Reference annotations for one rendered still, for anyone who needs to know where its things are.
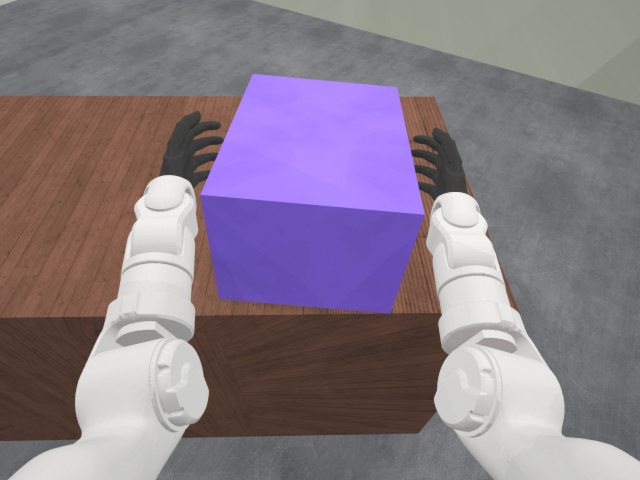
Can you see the robot left hand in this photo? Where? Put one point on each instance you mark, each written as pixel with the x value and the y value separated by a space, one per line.
pixel 178 159

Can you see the right robot forearm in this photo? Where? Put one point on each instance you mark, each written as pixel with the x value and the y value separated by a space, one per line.
pixel 474 304

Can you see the robot right upper arm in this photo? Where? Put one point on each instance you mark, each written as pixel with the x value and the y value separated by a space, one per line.
pixel 508 411

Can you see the robot right hand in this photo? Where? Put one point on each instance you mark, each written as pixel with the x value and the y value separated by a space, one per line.
pixel 449 176

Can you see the left robot forearm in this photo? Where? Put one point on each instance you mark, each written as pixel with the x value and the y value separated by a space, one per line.
pixel 154 297

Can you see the carton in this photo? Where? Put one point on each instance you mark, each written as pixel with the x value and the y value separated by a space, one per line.
pixel 313 198

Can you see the robot left upper arm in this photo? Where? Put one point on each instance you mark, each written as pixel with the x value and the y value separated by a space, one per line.
pixel 133 404

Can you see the pedestal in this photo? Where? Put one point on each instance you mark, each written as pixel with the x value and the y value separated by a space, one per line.
pixel 71 171

